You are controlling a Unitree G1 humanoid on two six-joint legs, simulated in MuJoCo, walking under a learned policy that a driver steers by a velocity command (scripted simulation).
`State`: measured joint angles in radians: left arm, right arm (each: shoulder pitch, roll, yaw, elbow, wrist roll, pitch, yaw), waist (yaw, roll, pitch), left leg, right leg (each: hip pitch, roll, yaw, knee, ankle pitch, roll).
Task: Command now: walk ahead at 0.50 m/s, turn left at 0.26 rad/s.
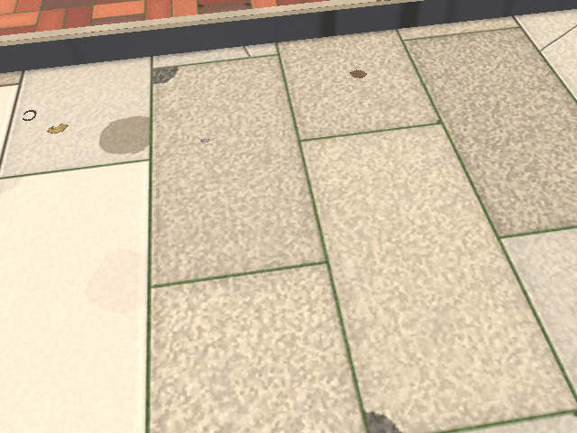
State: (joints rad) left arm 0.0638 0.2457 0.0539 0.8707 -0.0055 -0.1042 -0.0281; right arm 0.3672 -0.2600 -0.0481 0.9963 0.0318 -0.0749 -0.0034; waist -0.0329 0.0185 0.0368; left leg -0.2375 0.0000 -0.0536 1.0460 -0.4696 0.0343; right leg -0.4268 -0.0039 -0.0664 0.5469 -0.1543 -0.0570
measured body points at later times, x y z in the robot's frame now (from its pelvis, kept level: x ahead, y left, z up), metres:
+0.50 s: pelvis +0.27 +0.05 -0.01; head +0.31 +0.07 +0.43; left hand +0.21 +0.33 -0.16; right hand +0.52 -0.15 -0.11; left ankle +0.36 +0.15 -0.73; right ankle +0.10 -0.10 -0.69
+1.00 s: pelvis +0.53 +0.10 -0.01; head +0.56 +0.12 +0.44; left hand +0.59 +0.43 -0.09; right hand +0.74 -0.11 -0.12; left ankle +0.37 +0.15 -0.68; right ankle +0.69 +0.07 -0.73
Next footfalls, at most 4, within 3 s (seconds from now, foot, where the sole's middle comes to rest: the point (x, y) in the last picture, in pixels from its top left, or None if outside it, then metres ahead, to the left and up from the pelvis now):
0.48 left None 0.40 0.16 -0.77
0.94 right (263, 327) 0.72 0.09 -0.77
1.30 left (183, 406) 0.53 0.28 -0.77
1.60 right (271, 345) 0.67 0.08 -0.77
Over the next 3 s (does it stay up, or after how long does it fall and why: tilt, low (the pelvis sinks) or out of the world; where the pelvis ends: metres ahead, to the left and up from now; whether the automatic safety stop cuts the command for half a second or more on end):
stays up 0.99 0.12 0.01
